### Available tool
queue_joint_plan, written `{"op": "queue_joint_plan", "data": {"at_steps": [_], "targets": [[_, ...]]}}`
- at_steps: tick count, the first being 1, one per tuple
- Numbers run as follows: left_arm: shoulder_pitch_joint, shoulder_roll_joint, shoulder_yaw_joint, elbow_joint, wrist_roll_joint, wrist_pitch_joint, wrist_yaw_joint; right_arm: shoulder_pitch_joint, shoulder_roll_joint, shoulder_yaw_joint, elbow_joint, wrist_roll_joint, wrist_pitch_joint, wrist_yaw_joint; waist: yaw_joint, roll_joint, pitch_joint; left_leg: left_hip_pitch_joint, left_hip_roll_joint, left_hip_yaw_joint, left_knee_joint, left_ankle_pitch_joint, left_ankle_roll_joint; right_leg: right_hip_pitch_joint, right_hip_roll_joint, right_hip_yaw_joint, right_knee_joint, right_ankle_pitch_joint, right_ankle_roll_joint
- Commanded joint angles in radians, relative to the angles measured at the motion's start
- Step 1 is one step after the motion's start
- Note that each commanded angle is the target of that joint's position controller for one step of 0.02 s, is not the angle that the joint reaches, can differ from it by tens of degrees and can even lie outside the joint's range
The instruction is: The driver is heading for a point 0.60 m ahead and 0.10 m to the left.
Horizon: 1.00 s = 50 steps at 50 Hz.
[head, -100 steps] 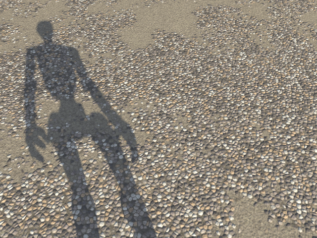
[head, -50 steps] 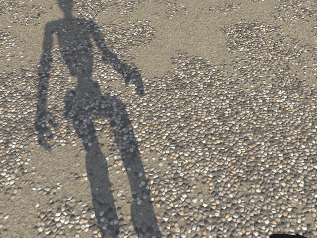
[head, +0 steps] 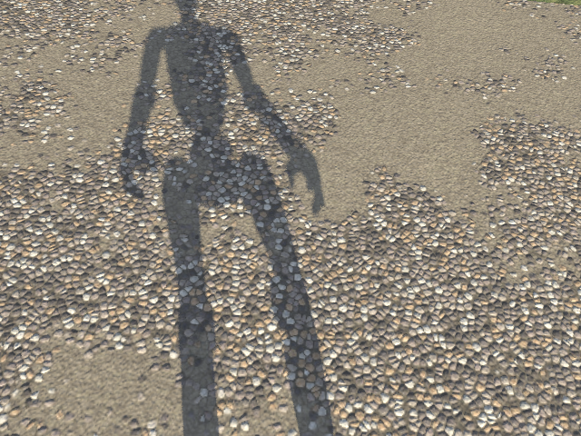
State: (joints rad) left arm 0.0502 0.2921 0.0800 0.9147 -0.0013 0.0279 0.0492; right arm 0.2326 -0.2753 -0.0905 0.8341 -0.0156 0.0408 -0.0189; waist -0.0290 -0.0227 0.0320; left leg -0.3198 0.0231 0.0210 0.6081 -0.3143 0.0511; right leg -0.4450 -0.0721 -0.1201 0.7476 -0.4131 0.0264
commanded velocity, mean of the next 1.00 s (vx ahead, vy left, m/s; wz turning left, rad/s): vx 0.38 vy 0.00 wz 0.41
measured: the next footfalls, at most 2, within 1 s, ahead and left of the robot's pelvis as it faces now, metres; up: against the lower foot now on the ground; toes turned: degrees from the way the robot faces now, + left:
right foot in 0.44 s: +0.20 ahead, -0.12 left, +0.00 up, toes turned +18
left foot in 0.88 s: +0.41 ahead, +0.24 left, +0.00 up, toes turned +25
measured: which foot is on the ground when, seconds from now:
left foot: down 0.00-0.44, up 0.46-0.86, down 0.88-1.00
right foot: up 0.00-0.42, down 0.44-0.90, up 0.92-1.00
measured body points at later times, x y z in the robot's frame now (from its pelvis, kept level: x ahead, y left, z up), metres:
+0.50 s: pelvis +0.12 -0.02 +0.01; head +0.13 -0.02 +0.46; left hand +0.20 +0.29 -0.09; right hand +0.26 -0.28 -0.11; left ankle +0.01 +0.09 -0.70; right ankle +0.17 -0.13 -0.73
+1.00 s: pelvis +0.34 +0.12 +0.00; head +0.38 +0.14 +0.45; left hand +0.25 +0.38 -0.14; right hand +0.61 -0.05 -0.09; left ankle +0.37 +0.22 -0.73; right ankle +0.27 -0.08 -0.64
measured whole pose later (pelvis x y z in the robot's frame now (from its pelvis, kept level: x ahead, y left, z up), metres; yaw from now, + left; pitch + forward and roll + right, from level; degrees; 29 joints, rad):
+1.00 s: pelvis +0.34 +0.12 +0.00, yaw +23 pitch +2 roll +0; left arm 0.33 0.28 0.04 0.95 -0.03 -0.09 -0.01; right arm 0.14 -0.27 -0.05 0.67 0.00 -0.07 0.03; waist 0.04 -0.01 0.05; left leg -0.40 -0.02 0.05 0.54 -0.17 0.06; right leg -0.32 -0.06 0.02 1.15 -0.43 -0.02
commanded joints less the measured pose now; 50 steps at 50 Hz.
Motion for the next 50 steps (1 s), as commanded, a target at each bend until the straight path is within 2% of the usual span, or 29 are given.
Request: {"op": "queue_joint_plan", "data": {"at_steps": [1,2,3,6,10,16,18,20,21,22,23,24,25,26,28,30,33,36,38,41,42,43,44,45,46,47,48,49,50], "targets": [[-0.078,0.105,0.032,-0.099,-0.001,-0.014,0.004,0.002,-0.231,-0.05,-0.075,-0.013,-0.057,-0.006,0.027,0.197,-0.035,0.128,0.265,-0.404,-0.347,0.288,0.209,-0.253,0.056,0.166,0.339,-0.076,-0.001],[-0.039,0.114,0.039,-0.069,0.006,-0.016,0.007,-0.028,-0.198,-0.045,-0.084,0.014,-0.062,-0.008,0.038,0.141,-0.068,0.158,0.224,-0.371,-0.347,0.124,0.157,-0.252,0.039,0.175,0.33,0.003,-0.007],[-0.031,0.12,0.044,-0.059,0.01,-0.022,0.004,-0.024,-0.168,-0.036,-0.083,0.032,-0.065,-0.01,0.033,0.143,-0.072,0.172,0.209,-0.37,-0.372,-0.024,0.144,-0.264,0.034,0.172,0.321,0.072,-0.007],[-0.079,0.104,0.046,-0.075,-0.009,-0.057,-0.016,0.05,-0.136,-0.023,-0.067,0.027,-0.078,-0.021,0.011,0.163,-0.058,0.258,0.199,-0.414,-0.434,-0.172,0.145,-0.3,0.037,0.186,0.194,0.198,-0.011],[-0.129,0.076,0.036,-0.084,-0.006,-0.099,-0.036,0.085,-0.17,-0.034,-0.06,0.029,-0.092,-0.03,-0.016,0.164,-0.047,0.29,0.179,-0.39,-0.434,-0.077,0.151,-0.239,0.054,0.191,-0.041,0.266,0.009],[-0.147,0.08,0.022,-0.104,-0.023,-0.13,-0.059,0.084,-0.192,-0.044,-0.071,0.039,-0.087,-0.015,-0.037,0.173,-0.024,0.176,0.159,-0.433,-0.397,-0.106,0.17,-0.067,0.08,0.176,-0.22,0.214,0.015],[-0.117,0.098,0.024,-0.103,-0.031,-0.144,-0.064,0.072,-0.185,-0.042,-0.08,0.039,-0.082,-0.011,-0.022,0.179,-0.035,0.148,0.152,-0.468,-0.372,-0.107,0.164,0.024,0.088,0.175,-0.268,0.21,0.002],[-0.031,0.11,0.03,-0.08,-0.032,-0.157,-0.064,0.043,-0.158,-0.032,-0.096,0.04,-0.076,-0.01,0.031,0.174,-0.051,0.094,0.113,-0.474,-0.306,-0.111,0.138,0.176,0.088,0.16,-0.353,0.254,-0.018],[0.046,0.128,0.039,-0.058,-0.028,-0.16,-0.059,0.031,-0.123,-0.02,-0.105,0.037,-0.075,-0.01,0.069,0.157,-0.073,0.02,0.072,-0.45,-0.231,-0.113,0.109,0.309,0.059,0.167,-0.379,0.261,-0.034],[0.184,0.171,0.052,-0.03,-0.015,-0.161,-0.051,0.013,-0.059,-0.001,-0.122,0.03,-0.077,-0.008,0.125,0.068,-0.142,-0.126,0.009,-0.369,-0.018,-0.183,0.062,0.519,-0.079,0.297,-0.389,0.186,-0.079],[0.281,0.266,0.069,-0.017,0.007,-0.149,-0.045,0.039,-0.005,0.013,-0.165,0.039,-0.091,-0.004,0.11,-0.184,-0.191,-0.384,-0.118,-0.198,0.278,-0.306,0.005,0.701,-0.286,0.634,-0.478,-0.058,-0.194],[0.27,0.253,0.068,-0.009,0.004,-0.149,-0.054,0.049,-0.089,0.0,-0.181,0.059,-0.102,-0.005,0.098,-0.22,-0.124,-0.539,-0.045,-0.187,0.449,-0.294,-0.001,0.656,-0.375,0.821,-0.535,-0.26,-0.265],[0.216,0.171,0.047,-0.04,-0.006,-0.149,-0.055,0.034,-0.153,-0.015,-0.169,0.057,-0.103,-0.003,0.098,-0.151,-0.043,-0.574,0.004,-0.193,0.526,-0.211,-0.003,0.597,-0.328,0.722,-0.543,-0.264,-0.242],[0.181,0.122,0.032,-0.049,-0.006,-0.147,-0.055,0.031,-0.148,-0.017,-0.153,0.048,-0.101,-0.001,0.087,-0.123,-0.007,-0.562,0.022,-0.179,0.546,-0.126,-0.008,0.544,-0.265,0.61,-0.55,-0.172,-0.206],[0.156,0.085,0.015,-0.046,0.004,-0.142,-0.056,0.009,-0.108,-0.011,-0.159,0.04,-0.106,0.007,0.068,-0.102,0.026,-0.519,0.057,-0.177,0.517,-0.011,-0.01,0.451,-0.208,0.458,-0.575,0.033,-0.185],[0.179,0.09,0.014,-0.032,0.008,-0.145,-0.056,-0.017,-0.074,-0.001,-0.174,0.038,-0.111,0.014,0.069,-0.093,0.026,-0.485,0.057,-0.148,0.47,0.062,-0.021,0.409,-0.174,0.353,-0.602,0.194,-0.193],[0.2,0.116,0.015,-0.017,-0.003,-0.143,-0.054,-0.08,-0.05,0.015,-0.213,0.027,-0.114,0.021,0.071,-0.068,0.024,-0.458,0.067,-0.094,0.308,0.171,-0.046,0.393,-0.155,0.245,-0.612,0.4,-0.209],[0.238,0.137,0.014,-0.009,-0.016,-0.135,-0.052,-0.182,-0.016,0.036,-0.248,0.029,-0.121,0.038,0.102,-0.067,0.035,-0.35,0.059,-0.018,0.111,0.287,-0.048,0.352,-0.129,0.162,-0.615,0.455,-0.196],[0.288,0.154,0.014,0.005,-0.025,-0.128,-0.053,-0.234,-0.02,0.039,-0.269,0.036,-0.12,0.049,0.118,-0.068,0.046,-0.307,0.042,0.005,0.036,0.295,-0.039,0.375,-0.151,0.159,-0.613,0.461,-0.195],[0.317,0.175,0.017,0.02,-0.034,-0.11,-0.052,-0.252,-0.057,0.027,-0.292,0.04,-0.119,0.06,0.087,-0.081,0.046,-0.257,0.017,0.01,-0.044,0.232,0.005,0.469,-0.202,0.156,-0.56,0.611,-0.178],[0.315,0.187,0.019,0.021,-0.034,-0.105,-0.051,-0.211,-0.082,0.015,-0.285,0.037,-0.119,0.06,0.051,-0.093,0.013,-0.175,-0.009,0.025,-0.063,0.209,0.025,0.49,-0.203,0.14,-0.495,0.781,-0.167],[0.306,0.191,0.018,0.022,-0.034,-0.098,-0.048,-0.104,-0.113,-0.004,-0.256,0.034,-0.117,0.058,-0.019,-0.091,-0.057,-0.011,-0.039,0.049,-0.096,0.229,0.053,0.479,-0.181,0.101,-0.362,0.947,-0.147],[0.31,0.174,0.01,0.018,-0.028,-0.096,-0.044,0.054,-0.157,-0.029,-0.205,0.033,-0.111,0.049,-0.095,-0.077,-0.152,0.228,-0.046,0.049,-0.096,0.25,0.082,0.389,-0.139,0.067,-0.171,0.969,-0.119],[0.316,0.121,-0.013,-0.014,0.005,-0.102,-0.044,0.236,-0.235,-0.052,-0.172,0.023,-0.1,0.031,-0.152,0.066,-0.303,0.552,0.165,-0.193,-0.05,0.266,0.144,0.147,-0.085,0.038,0.167,0.615,-0.082],[0.436,-0.004,-0.05,-0.028,0.001,-0.125,-0.055,0.228,-0.292,-0.048,-0.165,0.017,-0.1,0.037,-0.049,0.324,-0.448,0.757,0.389,-0.707,-0.217,0.046,0.3,-0.161,0.092,0.123,0.476,-0.151,-0.042],[0.352,0.122,-0.018,-0.021,-0.03,-0.143,-0.062,0.222,-0.191,-0.025,-0.169,0.02,-0.105,0.041,-0.095,0.212,-0.4,0.707,0.362,-0.734,-0.284,-0.033,0.27,-0.258,0.046,0.227,0.574,-0.158,-0.056],[0.261,0.145,-0.01,-0.06,-0.05,-0.151,-0.065,0.147,-0.161,-0.012,-0.171,0.021,-0.111,0.041,-0.078,0.184,-0.232,0.576,0.323,-0.568,-0.299,0.041,0.231,-0.326,0.002,0.195,0.576,-0.074,-0.067],[0.223,0.13,-0.013,-0.064,-0.04,-0.153,-0.06,0.082,-0.142,-0.004,-0.175,0.021,-0.115,0.043,-0.046,0.102,-0.152,0.428,0.278,-0.45,-0.319,0.152,0.209,-0.293,-0.041,0.18,0.525,0.015,-0.068],[0.221,0.121,-0.008,-0.06,-0.026,-0.146,-0.057,0.03,-0.117,0.001,-0.178,0.012,-0.119,0.046,-0.01,0.088,-0.103,0.313,0.246,-0.357,-0.35,0.225,0.195,-0.247,-0.069,0.18,0.47,0.07,-0.063]]}}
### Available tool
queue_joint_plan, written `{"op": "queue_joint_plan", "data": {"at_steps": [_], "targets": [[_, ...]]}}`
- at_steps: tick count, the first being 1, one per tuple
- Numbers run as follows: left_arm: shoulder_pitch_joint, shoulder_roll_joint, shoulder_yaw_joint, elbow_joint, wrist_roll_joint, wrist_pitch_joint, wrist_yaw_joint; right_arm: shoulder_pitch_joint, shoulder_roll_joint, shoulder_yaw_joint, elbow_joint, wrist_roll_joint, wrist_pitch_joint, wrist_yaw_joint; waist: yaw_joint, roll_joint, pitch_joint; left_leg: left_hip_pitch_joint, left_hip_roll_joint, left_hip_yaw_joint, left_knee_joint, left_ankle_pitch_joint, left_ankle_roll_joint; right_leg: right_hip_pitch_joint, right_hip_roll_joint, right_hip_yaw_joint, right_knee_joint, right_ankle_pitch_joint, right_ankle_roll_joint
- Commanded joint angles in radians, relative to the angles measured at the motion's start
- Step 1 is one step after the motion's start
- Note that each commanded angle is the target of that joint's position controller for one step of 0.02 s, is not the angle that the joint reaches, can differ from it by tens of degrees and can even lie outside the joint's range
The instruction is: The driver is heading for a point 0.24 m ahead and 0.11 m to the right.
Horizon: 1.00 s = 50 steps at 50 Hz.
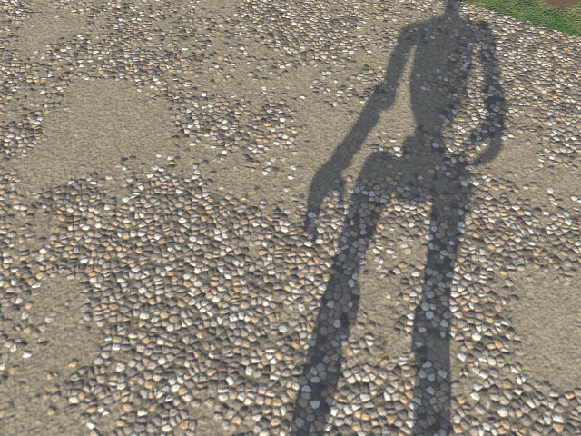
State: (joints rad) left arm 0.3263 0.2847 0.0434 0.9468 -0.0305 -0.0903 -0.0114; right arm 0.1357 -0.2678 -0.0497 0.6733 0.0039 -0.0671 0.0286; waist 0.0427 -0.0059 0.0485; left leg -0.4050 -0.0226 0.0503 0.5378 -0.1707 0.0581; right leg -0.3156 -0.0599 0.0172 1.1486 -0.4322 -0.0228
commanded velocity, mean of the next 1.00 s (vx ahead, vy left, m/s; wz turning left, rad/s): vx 0.14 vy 0.00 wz -0.02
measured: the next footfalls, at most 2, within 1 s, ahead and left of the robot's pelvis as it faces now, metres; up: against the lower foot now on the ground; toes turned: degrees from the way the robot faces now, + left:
right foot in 0.34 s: +0.34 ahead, -0.13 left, +0.00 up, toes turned -3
left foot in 0.64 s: +0.27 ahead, +0.12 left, +0.00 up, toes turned -2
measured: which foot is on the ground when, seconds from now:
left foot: down 0.00-0.38, up 0.40-0.62, down 0.64-1.00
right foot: up 0.00-0.32, down 0.34-1.00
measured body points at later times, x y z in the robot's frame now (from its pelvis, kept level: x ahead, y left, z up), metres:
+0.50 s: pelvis +0.20 -0.03 +0.00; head +0.23 -0.05 +0.45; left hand +0.36 +0.21 -0.11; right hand +0.28 -0.31 -0.14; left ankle +0.13 +0.11 -0.68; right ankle +0.30 -0.13 -0.73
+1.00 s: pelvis +0.27 -0.01 +0.00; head +0.28 -0.01 +0.45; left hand +0.38 +0.25 -0.13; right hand +0.31 -0.26 -0.14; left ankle +0.23 +0.12 -0.73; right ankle +0.30 -0.13 -0.73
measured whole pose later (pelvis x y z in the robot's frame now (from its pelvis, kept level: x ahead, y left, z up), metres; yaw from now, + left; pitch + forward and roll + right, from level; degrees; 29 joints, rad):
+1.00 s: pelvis +0.27 -0.01 +0.00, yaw -2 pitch -1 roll +0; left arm 0.12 0.24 0.04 1.00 0.00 0.01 0.02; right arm 0.23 -0.22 -0.03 1.01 0.00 -0.02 -0.03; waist 0.00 0.00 0.04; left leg -0.16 0.02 0.00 0.53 -0.35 -0.02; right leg -0.29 -0.01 -0.02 0.52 -0.22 0.00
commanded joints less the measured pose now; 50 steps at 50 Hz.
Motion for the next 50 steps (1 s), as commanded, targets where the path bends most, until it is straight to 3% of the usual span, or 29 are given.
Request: {"op": "queue_joint_plan", "data": {"at_steps": [1,3,6,8,10,14,16,17,18,19,20,21,22,23,25,27,30,32,33,34,36,40,50], "targets": [[-0.026,0.114,0.029,-0.081,0.003,-0.011,0.001,0.095,-0.1,-0.034,-0.018,-0.015,-0.018,-0.001,-0.047,0.083,-0.105,0.325,0.269,-0.326,-0.319,0.106,0.177,-0.314,-0.103,0.054,0.044,0.128,-0.012],[-0.008,0.073,0.023,-0.075,0.005,0.019,0.005,0.076,-0.099,-0.036,0.001,-0.012,-0.038,0.0,-0.017,0.08,-0.074,0.237,0.263,-0.257,-0.375,0.212,0.187,-0.269,-0.105,0.047,0.002,0.158,0.006],[-0.06,0.063,0.023,-0.103,0.03,0.033,0.014,0.074,-0.124,-0.041,0.035,-0.018,-0.046,-0.01,0.005,0.06,-0.033,0.19,0.238,-0.125,-0.368,0.534,0.184,-0.286,-0.084,0.032,-0.131,0.251,0.043],[-0.115,0.042,0.012,-0.119,0.038,0.026,0.006,0.07,-0.128,-0.04,0.049,-0.015,-0.037,-0.02,-0.008,0.062,-0.033,0.168,0.188,-0.037,-0.357,0.573,0.156,-0.231,-0.063,0.003,-0.316,0.395,0.045],[-0.201,0.029,0.003,-0.14,0.04,0.018,-0.005,0.106,-0.14,-0.04,0.073,-0.014,-0.028,-0.028,-0.048,0.059,-0.041,0.183,0.175,-0.011,-0.346,0.558,0.139,-0.176,-0.028,-0.022,-0.46,0.523,0.041],[-0.253,0.071,0.01,-0.167,0.039,0.015,-0.019,0.134,-0.157,-0.042,0.122,0.0,-0.007,-0.035,-0.058,0.077,-0.063,0.313,0.228,-0.056,-0.266,0.53,0.124,-0.158,0.002,-0.001,-0.575,0.493,0.01],[-0.217,0.098,0.021,-0.161,0.046,0.011,-0.022,0.117,-0.158,-0.044,0.137,0.009,0.007,-0.04,-0.025,0.076,-0.083,0.356,0.231,-0.074,-0.172,0.516,0.096,-0.106,0.019,-0.007,-0.644,0.46,-0.02],[-0.156,0.118,0.032,-0.138,0.053,0.009,-0.018,0.121,-0.147,-0.04,0.144,0.01,0.012,-0.043,0.003,0.059,-0.114,0.354,0.19,-0.061,-0.082,0.524,0.067,-0.004,0.039,-0.024,-0.705,0.552,-0.04],[-0.104,0.186,0.049,-0.129,0.06,0.006,-0.008,0.169,-0.126,-0.032,0.146,-0.009,0.009,-0.045,-0.001,-0.015,-0.185,0.302,0.116,-0.022,0.058,0.404,0.013,0.155,-0.044,0.05,-0.685,0.974,-0.073],[-0.074,0.213,0.048,-0.128,0.074,0.016,0.002,0.305,-0.059,-0.008,0.159,-0.027,0.002,-0.039,-0.054,-0.167,-0.329,0.091,0.036,-0.017,0.291,-0.03,-0.05,0.457,-0.236,0.25,-0.617,1.225,-0.224],[-0.057,0.118,0.025,-0.119,0.056,0.033,0.004,0.304,-0.051,-0.001,0.18,-0.017,0.014,-0.038,-0.022,-0.225,-0.409,0.012,-0.005,-0.083,0.463,-0.503,-0.097,0.489,-0.321,0.39,-0.673,1.145,-0.326],[-0.088,0.094,0.013,-0.121,0.04,0.039,-0.004,0.25,-0.112,-0.017,0.169,0.009,0.03,-0.037,-0.013,-0.155,-0.36,-0.027,0.027,-0.139,0.521,-0.549,-0.099,0.398,-0.292,0.384,-0.732,0.876,-0.307],[-0.148,0.088,0.011,-0.127,0.038,0.044,-0.006,0.192,-0.119,-0.022,0.161,0.02,0.051,-0.046,-0.024,-0.102,-0.268,-0.071,0.052,-0.13,0.538,-0.514,-0.103,0.309,-0.261,0.35,-0.775,0.65,-0.266],[-0.208,0.083,0.007,-0.136,0.04,0.047,-0.005,0.161,-0.116,-0.026,0.159,0.014,0.072,-0.057,-0.037,-0.076,-0.19,-0.08,0.073,-0.122,0.497,-0.471,-0.108,0.199,-0.237,0.314,-0.823,0.478,-0.237],[-0.289,0.091,0.012,-0.143,0.055,0.057,0.004,0.156,-0.104,-0.028,0.164,0.001,0.101,-0.075,-0.07,-0.129,-0.131,0.018,0.093,-0.111,0.37,-0.373,-0.118,0.031,-0.179,0.257,-0.897,0.233,-0.188],[-0.308,0.085,0.014,-0.137,0.061,0.063,0.012,0.185,-0.075,-0.022,0.193,-0.003,0.101,-0.082,-0.079,-0.145,-0.136,0.126,0.081,-0.083,0.252,-0.291,-0.113,-0.033,-0.139,0.186,-0.911,0.201,-0.173],[-0.303,0.08,0.013,-0.115,0.042,0.068,0.022,0.205,-0.056,-0.019,0.23,-0.01,0.091,-0.073,-0.094,-0.115,-0.155,0.259,0.059,-0.041,0.046,-0.067,-0.091,-0.059,-0.114,0.134,-0.89,0.097,-0.146],[-0.266,0.045,0.0,-0.091,0.037,0.07,0.021,0.179,-0.068,-0.018,0.229,-0.032,0.089,-0.067,-0.086,-0.074,-0.116,0.299,0.084,-0.071,-0.065,-0.002,-0.058,-0.096,-0.071,0.11,-0.875,-0.067,-0.067],[-0.254,0.044,-0.001,-0.086,0.045,0.07,0.018,0.155,-0.107,-0.021,0.212,-0.032,0.087,-0.07,-0.06,-0.022,-0.071,0.246,0.143,-0.131,-0.124,-0.061,-0.032,-0.092,-0.034,0.083,-0.833,-0.083,-0.027],[-0.239,0.039,0.004,-0.09,0.043,0.073,0.02,0.122,-0.147,-0.032,0.23,-0.019,0.083,-0.069,-0.014,0.105,-0.027,0.088,0.129,-0.134,-0.142,-0.271,-0.009,-0.005,0.026,0.011,-0.8,0.006,-0.001],[-0.247,0.05,0.007,-0.078,0.045,0.073,0.026,0.085,-0.081,-0.015,0.233,-0.024,0.059,-0.066,-0.017,0.12,-0.015,0.001,0.118,-0.129,-0.196,-0.303,-0.039,0.116,0.028,0.002,-0.725,0.151,-0.003],[-0.224,0.045,0.008,-0.041,0.041,0.075,0.029,0.12,-0.081,-0.013,0.264,-0.011,0.031,-0.064,-0.032,0.062,-0.049,0.101,0.099,-0.101,-0.139,-0.072,-0.061,0.12,0.021,0.002,-0.693,0.328,-0.026],[-0.223,0.052,0.014,0.023,0.029,0.091,0.034,0.141,-0.07,-0.005,0.315,-0.006,0.045,-0.065,-0.047,0.008,-0.078,0.18,0.08,-0.074,-0.1,0.118,-0.05,0.158,0.019,-0.004,-0.654,0.501,-0.02]]}}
